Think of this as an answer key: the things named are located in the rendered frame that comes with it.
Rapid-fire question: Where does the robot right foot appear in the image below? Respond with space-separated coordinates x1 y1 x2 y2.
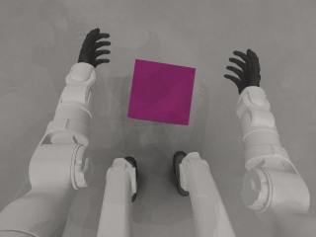
173 151 190 197

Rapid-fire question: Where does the robot left upper arm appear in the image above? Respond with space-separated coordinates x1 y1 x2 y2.
0 143 94 237

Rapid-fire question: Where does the right robot forearm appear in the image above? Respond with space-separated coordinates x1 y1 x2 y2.
235 86 310 207

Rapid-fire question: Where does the robot left hand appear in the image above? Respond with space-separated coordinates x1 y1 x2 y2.
77 28 111 68

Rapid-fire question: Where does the right robot shin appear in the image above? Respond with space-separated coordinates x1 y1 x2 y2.
180 152 210 191

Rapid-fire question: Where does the robot right upper arm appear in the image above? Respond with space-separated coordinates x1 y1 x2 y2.
240 166 316 237

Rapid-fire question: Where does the left robot forearm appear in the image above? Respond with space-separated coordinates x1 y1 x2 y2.
29 62 98 184

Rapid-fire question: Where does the carton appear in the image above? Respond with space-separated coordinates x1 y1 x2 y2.
127 59 196 125

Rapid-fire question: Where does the robot right hand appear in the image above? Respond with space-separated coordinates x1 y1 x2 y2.
224 48 261 95

